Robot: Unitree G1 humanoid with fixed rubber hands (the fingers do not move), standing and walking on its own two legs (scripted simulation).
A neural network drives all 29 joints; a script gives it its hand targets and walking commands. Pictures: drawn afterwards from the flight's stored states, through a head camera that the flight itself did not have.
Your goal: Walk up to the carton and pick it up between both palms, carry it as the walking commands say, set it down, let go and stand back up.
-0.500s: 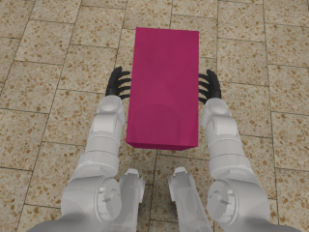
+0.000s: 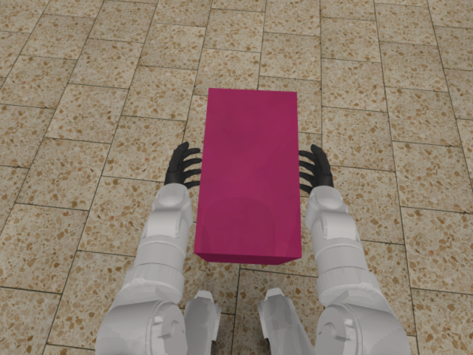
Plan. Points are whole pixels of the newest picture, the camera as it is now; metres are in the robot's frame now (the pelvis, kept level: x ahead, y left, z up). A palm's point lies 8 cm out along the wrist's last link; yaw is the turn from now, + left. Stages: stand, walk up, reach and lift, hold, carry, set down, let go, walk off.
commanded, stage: reach and lift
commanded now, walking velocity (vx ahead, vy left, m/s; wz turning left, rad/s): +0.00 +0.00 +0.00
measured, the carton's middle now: (247, 186) +0.44 -0.02 -0.12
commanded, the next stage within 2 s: none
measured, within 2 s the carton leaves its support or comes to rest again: neither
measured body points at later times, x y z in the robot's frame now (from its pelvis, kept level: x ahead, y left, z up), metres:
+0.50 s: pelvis +0.02 +0.00 +0.07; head +0.15 +0.00 +0.50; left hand +0.40 +0.11 +0.02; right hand +0.39 -0.14 +0.02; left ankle +0.07 +0.13 -0.61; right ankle +0.07 -0.14 -0.61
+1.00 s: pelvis +0.03 +0.00 +0.11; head +0.09 +0.00 +0.56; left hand +0.39 +0.11 +0.09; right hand +0.38 -0.14 +0.09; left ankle +0.07 +0.13 -0.61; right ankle +0.07 -0.14 -0.61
